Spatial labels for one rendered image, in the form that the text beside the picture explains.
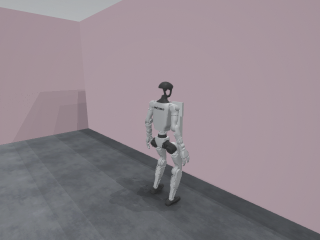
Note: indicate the robot left upper arm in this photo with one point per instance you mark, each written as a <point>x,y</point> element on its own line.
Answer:
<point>150,112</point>

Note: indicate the robot left shin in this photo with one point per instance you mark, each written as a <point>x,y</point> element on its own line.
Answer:
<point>158,174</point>

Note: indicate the robot right forearm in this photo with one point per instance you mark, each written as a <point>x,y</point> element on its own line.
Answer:
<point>178,138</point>

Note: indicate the robot right upper arm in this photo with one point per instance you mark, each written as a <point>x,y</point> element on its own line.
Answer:
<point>174,115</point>

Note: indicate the robot torso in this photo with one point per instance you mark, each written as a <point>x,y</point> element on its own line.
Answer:
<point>162,122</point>

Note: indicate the robot right hand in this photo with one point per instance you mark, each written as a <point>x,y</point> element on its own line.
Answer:
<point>184,154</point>

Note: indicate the panel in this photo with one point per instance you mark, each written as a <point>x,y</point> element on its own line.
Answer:
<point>180,115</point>

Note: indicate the robot left forearm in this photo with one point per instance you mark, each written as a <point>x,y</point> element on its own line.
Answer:
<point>148,129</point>

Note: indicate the robot left hand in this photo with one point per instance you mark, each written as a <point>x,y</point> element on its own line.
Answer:
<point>148,139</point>

